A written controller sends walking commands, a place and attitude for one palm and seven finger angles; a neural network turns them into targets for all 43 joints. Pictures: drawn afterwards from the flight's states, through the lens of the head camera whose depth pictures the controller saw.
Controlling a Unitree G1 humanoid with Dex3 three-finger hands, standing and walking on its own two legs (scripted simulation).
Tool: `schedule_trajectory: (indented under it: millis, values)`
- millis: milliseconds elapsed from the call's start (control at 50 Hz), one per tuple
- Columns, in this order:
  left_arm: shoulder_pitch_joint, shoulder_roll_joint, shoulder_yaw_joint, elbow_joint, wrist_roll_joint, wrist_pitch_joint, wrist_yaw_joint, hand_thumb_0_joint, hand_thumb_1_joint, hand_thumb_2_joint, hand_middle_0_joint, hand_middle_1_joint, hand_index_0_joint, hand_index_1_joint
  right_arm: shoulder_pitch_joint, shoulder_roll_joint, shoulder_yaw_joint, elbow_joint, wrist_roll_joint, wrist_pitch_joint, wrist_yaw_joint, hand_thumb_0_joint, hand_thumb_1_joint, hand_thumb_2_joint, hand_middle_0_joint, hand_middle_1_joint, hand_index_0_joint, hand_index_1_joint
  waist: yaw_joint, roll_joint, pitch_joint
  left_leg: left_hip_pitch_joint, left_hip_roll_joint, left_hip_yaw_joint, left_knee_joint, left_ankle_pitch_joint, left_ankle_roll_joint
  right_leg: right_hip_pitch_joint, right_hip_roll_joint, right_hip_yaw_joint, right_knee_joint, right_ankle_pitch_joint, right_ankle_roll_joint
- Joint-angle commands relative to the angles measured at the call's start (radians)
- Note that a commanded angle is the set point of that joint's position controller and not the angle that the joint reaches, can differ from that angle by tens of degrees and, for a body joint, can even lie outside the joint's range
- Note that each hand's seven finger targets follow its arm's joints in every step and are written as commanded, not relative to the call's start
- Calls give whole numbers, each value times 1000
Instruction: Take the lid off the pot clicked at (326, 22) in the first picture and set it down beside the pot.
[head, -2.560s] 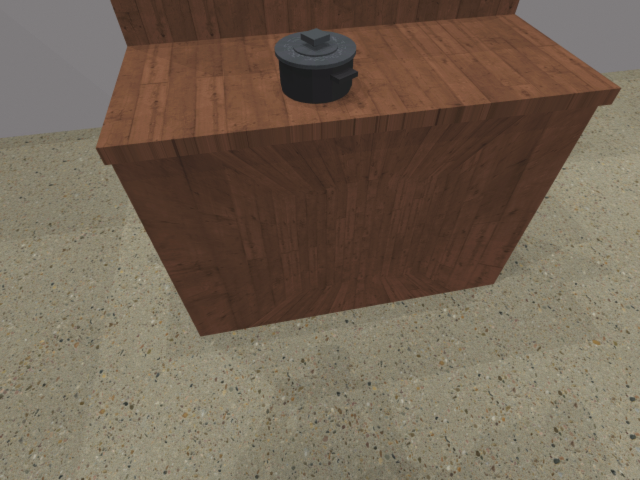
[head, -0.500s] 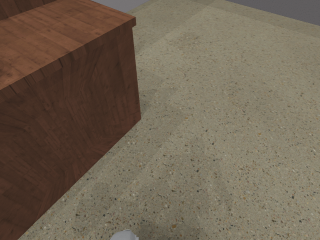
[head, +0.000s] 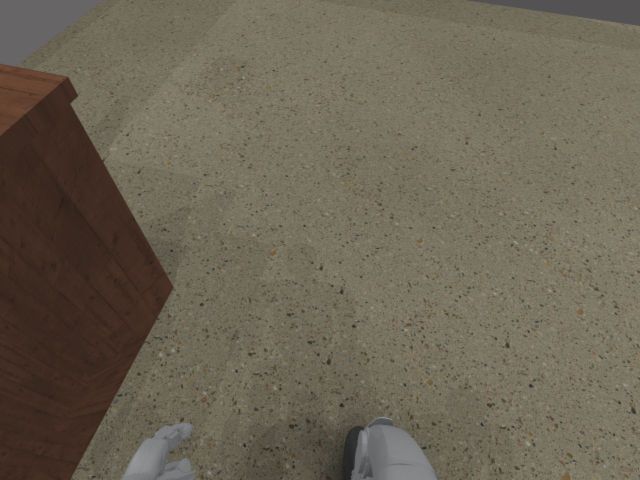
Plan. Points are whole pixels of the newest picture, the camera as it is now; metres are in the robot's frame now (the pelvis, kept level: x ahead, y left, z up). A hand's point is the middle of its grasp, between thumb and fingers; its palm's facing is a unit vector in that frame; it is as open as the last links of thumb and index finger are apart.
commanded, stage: turn to face it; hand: left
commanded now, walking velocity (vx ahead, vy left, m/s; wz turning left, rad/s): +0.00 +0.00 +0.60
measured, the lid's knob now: out of the picture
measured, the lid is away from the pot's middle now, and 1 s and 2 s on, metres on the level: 0.00 0.00 0.00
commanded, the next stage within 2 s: none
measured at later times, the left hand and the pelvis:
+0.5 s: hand (186, 459) +0.17 +0.19 -0.19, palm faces +0.26 -0.95 -0.17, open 7.3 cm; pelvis +0.11 -0.01 -0.02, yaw +13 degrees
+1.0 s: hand out of the picture +0.08 +0.15 -0.15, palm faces +0.51 -0.80 -0.32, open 7.4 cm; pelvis +0.13 -0.07 -0.01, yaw +30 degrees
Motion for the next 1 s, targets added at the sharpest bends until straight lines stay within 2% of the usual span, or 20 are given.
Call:
schedule_trajectory:
  millis: [0, 20, 40, 60, 80, 100, 180, 320, 400, 420, 440, 460, 520, 560, 760, 860, 880, 920, 940, 980]
  values:
    - [96, 50, 13, -39, -3, -58, 19, 0, 900, 900, -200, -300, -200, -300, 22, -207, -58, -31, 3, -8, -10, 0, -900, -900, 200, 300, 200, 300, 86, 169, -132, -47, 211, -63, 231, 908, 115, 336, 80, -50, -167, -10, -65]
    - [256, 107, 27, 15, 0, -73, 34, 0, 900, 900, -200, -300, -200, -300, 17, -190, -47, -30, 10, -5, -2, 0, -900, -900, 200, 300, 200, 300, 160, 85, -231, -212, 174, -66, 441, 777, 77, 645, 64, -23, -213, 111, -78]
    - [369, 215, 54, 48, -2, -88, 56, 0, 900, 900, -200, -300, -200, -300, 82, -108, -34, -30, 28, 1, 2, 0, -900, -900, 200, 300, 200, 300, 185, -139, -396, -541, 37, -78, 781, -15, 28, 988, -267, 357, -199, 425, -182]
    - [405, 259, 54, 64, -27, -88, 64, 0, 900, 900, -200, -300, -200, -300, 58, -109, -36, -35, 34, 10, -10, 0, -900, -900, 200, 300, 200, 300, 165, -143, -461, -578, -29, -219, 1020, -298, 24, 935, -415, 513, -283, 668, -260]
    - [342, 217, 41, 56, -31, -84, 76, 0, 900, 900, -200, -300, -200, -300, 14, -98, -37, -33, 25, 15, -13, 0, -900, -900, 200, 300, 200, 300, 152, -39, -343, -582, -3, -305, 1040, -200, 31, 759, -365, 413, -317, 692, -248]
    - [269, 194, 35, 47, -25, -86, 81, 0, 900, 900, -200, -300, -200, -300, 41, -91, -38, -14, 22, 32, -12, 0, -900, -900, 200, 300, 200, 300, 102, -143, -339, -583, 15, -323, 1059, -151, 25, 683, -354, 404, -350, 548, -221]
    - [68, 75, 4, 9, -15, -77, 100, 0, 900, 900, -200, -300, -200, -300, 50, -57, -29, 34, 8, 86, -12, 0, -900, -900, 200, 300, 200, 300, -2, -64, -152, -455, 42, -320, 824, -37, 14, 308, -256, 112, -462, 247, -145]
    - [85, 98, 29, -1, -7, -43, 109, 0, 900, 900, -200, -300, -200, -300, -105, -57, -41, -55, 7, 99, 17, 0, -900, -900, 200, 300, 200, 300, 37, -76, -101, -438, 20, -247, 548, -41, 19, 287, -298, 53, -484, -99, -142]
    - [117, 111, 37, -23, -17, -23, 102, 0, 900, 900, -200, -300, -200, -300, -101, -89, -54, -85, 1, 94, 25, 0, -900, -900, 200, 300, 200, 300, 22, -31, -93, -292, -19, -213, 243, 92, 33, 244, -258, -28, -308, -175, -69]
    - [130, 80, 35, -32, -20, -13, 99, 0, 900, 900, -200, -300, -200, -300, -78, -148, -68, -96, -3, 90, 25, 0, -900, -900, 200, 300, 200, 300, 11, 145, -84, -258, 72, -389, 73, 97, 77, 161, -180, -70, -142, -273, -15]
    - [129, 32, 31, -77, -26, -8, 91, 0, 900, 900, -200, -300, -200, -300, -48, -257, -93, -122, -14, 86, 18, 0, -900, -900, 200, 300, 200, 300, -13, 405, -62, -240, 308, -755, -98, 196, 208, -6, -36, -101, 108, -478, 69]
    - [61, 63, 30, -105, -13, -8, 87, 0, 900, 900, -200, -300, -200, -300, -44, -293, -103, -124, -18, 88, 9, 0, -900, -900, 200, 300, 200, 300, -40, 303, -84, -279, 356, -853, -135, 143, 292, -22, -15, 24, 320, -471, 60]
    - [115, 81, 48, -55, -6, -19, 75, 0, 900, 900, -200, -300, -200, -300, -212, -233, -77, -162, -3, 66, -3, 0, -900, -900, 200, 300, 200, 300, 49, 156, -150, -244, 191, -634, -77, 221, 202, -34, -27, 123, 443, -218, 72]
    - [163, 93, 47, -24, -11, -10, 77, 0, 900, 900, -200, -300, -200, -300, -238, -236, -76, -169, 4, 60, -3, 0, -900, -900, 200, 300, 200, 300, 57, 127, -171, -227, 139, -552, -73, 301, 186, 13, -24, 127, 420, -157, 90]
    - [148, 119, 40, -42, -23, -1, 89, 0, 900, 900, -200, -300, -200, -300, -250, -299, -107, -166, 3, 90, 9, 0, -900, -900, 200, 300, 200, 300, 23, 174, -126, -232, 126, -663, -70, 165, 227, 112, 9, 126, 125, -263, 97]
    - [269, 122, 38, -30, -29, -16, 95, 0, 900, 900, -200, -300, -200, -300, -343, -312, -120, -200, 4, 106, 15, 0, -900, -900, 200, 300, 200, 300, 77, 183, -161, -384, 69, -692, 20, 180, 187, 382, 59, 105, -162, -198, 71]
    - [316, 143, 44, -22, -26, -23, 98, 0, 900, 900, -200, -300, -200, -300, -368, -294, -117, -212, 10, 110, 17, 0, -900, -900, 200, 300, 200, 300, 104, 128, -153, -485, 17, -656, 85, 119, 144, 501, 36, 112, -322, -129, 61]
    - [295, 298, 65, -64, -7, -31, 109, 0, 900, 900, -200, -300, -200, -300, -366, -194, -101, -255, 12, 111, 27, 0, -900, -900, 200, 300, 200, 300, 110, -291, -109, -724, -188, -389, 575, -182, 11, 500, -413, 571, -584, -280, -118]
    - [242, 262, 62, -80, -13, -35, 113, 0, 900, 900, -200, -300, -200, -300, -373, -239, -110, -249, -1, 115, 29, 0, -900, -900, 200, 300, 200, 300, 89, -200, -104, -687, -133, -440, 737, -159, 31, 416, -393, 501, -542, -205, -140]
    - [147, 191, 43, -96, -16, -44, 109, 0, 900, 900, -200, -300, -200, -300, -339, -228, -109, -209, -2, 123, 39, 0, -900, -900, 200, 300, 200, 300, 38, -191, -53, -679, -98, -413, 877, -51, 18, 378, -277, 316, -471, -47, -111]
